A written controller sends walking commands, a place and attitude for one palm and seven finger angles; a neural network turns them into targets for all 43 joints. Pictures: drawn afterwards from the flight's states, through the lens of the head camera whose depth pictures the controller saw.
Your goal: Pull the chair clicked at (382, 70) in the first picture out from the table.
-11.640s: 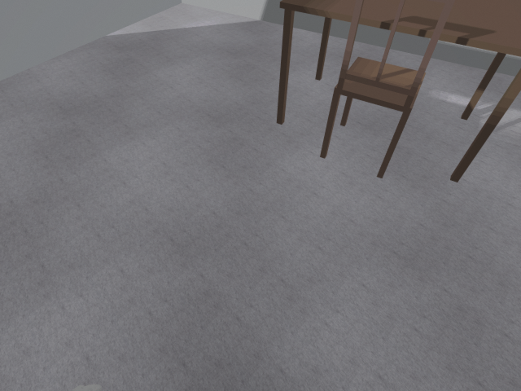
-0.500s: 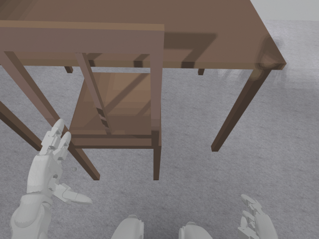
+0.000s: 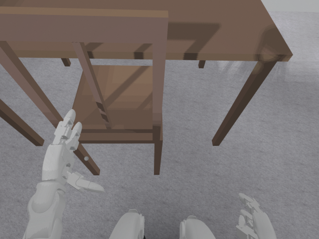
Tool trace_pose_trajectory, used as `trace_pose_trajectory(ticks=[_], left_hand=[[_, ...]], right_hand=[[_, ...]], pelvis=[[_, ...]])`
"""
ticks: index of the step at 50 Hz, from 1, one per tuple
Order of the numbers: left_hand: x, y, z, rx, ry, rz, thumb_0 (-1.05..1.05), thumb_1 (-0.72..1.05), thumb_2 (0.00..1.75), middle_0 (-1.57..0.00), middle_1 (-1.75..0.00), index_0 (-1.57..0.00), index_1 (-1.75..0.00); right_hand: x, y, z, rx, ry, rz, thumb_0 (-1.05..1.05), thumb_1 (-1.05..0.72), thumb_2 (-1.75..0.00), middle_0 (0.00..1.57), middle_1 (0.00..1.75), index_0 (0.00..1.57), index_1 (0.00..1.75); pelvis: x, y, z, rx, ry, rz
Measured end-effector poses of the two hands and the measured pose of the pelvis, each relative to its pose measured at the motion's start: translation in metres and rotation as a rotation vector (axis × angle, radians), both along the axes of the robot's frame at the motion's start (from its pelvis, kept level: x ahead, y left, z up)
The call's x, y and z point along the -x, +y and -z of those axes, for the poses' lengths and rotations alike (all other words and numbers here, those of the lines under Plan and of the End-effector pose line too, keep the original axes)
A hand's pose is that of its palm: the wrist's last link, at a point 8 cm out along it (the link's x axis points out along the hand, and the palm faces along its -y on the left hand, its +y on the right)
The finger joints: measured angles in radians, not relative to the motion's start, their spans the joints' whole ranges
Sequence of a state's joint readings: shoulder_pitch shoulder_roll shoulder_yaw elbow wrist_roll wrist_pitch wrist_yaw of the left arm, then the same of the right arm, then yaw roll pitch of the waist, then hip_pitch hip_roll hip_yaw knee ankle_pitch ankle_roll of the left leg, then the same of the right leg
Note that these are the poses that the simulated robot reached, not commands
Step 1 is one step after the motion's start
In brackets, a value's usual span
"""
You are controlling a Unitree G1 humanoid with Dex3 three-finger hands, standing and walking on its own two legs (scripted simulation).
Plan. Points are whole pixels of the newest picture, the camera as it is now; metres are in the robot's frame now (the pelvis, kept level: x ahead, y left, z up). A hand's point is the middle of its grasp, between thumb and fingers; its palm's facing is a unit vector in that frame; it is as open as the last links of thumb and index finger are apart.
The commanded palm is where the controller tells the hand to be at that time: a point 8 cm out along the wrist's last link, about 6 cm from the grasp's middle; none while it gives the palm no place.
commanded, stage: aim the fingers beside a spindle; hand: left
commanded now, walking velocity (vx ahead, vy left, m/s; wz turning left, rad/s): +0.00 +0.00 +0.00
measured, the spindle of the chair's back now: (97, 95) +0.47 +0.20 +0.04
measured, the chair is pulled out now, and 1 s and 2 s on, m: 0.00 0.00 0.00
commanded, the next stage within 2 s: push the fingers through the gap in 1.04 s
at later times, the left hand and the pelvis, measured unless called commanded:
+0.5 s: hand (98, 148) +0.33 +0.17 +0.00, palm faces +0.01 -1.00 -0.02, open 16.9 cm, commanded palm +0.31 +0.23 +0.01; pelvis +0.00 +0.01 -0.02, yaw -1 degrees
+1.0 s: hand (99, 152) +0.32 +0.17 +0.01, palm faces +0.02 -1.00 -0.04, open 16.9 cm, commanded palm +0.30 +0.22 +0.01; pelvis +0.00 +0.00 -0.01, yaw +0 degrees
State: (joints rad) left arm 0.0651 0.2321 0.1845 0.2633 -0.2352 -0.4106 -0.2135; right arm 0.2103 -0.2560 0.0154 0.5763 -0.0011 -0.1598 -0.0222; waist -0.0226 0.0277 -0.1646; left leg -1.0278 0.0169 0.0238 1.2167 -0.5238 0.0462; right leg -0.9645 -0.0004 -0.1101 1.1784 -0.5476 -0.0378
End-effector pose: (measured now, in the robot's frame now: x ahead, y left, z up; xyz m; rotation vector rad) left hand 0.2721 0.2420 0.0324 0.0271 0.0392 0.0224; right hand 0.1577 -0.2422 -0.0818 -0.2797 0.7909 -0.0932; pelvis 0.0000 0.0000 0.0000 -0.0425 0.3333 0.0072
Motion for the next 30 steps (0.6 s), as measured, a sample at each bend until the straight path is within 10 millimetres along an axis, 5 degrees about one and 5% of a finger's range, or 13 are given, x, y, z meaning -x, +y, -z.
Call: trace_pose_trajectory(ticks=[30], left_hand=[[-0.041, -0.012, 0.022, -0.002, -0.007, 0.004, -0.01, -0.50, 0.30, -0.06, -0.08, -0.06, -0.08]], right_hand=[[0.019, 0.009, 0.024, -0.006, 0.125, 0.027, 0.01, -0.90, -0.90, 0.20, 0.30, 0.20, 0.30]], pelvis=[[0.002, 0.011, 0.014, 0.008, 0.049, 0.015]])
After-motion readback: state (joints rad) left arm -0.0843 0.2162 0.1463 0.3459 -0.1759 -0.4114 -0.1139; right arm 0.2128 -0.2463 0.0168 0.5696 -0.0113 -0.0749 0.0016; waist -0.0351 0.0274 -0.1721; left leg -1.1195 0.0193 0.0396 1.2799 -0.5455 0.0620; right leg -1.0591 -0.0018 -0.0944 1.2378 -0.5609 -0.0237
